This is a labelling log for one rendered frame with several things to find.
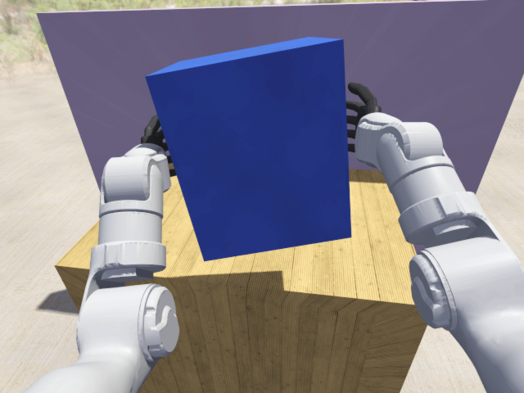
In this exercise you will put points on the robot left forearm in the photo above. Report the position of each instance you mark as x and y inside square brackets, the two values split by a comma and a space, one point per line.
[130, 220]

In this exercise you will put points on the left robot hand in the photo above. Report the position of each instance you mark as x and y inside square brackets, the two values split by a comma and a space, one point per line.
[155, 136]

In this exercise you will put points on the pedestal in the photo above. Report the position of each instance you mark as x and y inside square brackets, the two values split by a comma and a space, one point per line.
[328, 317]

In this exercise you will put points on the robot right forearm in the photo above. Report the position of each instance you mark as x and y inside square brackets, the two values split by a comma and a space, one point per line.
[434, 207]

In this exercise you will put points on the right robot hand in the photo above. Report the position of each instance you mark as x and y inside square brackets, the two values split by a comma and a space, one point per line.
[370, 107]

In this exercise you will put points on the robot left upper arm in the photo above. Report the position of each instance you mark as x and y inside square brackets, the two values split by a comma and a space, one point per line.
[122, 333]

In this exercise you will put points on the carton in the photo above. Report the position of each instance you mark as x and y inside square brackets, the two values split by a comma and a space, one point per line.
[258, 140]

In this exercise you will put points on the robot right upper arm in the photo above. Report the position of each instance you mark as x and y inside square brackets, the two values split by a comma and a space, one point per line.
[475, 290]

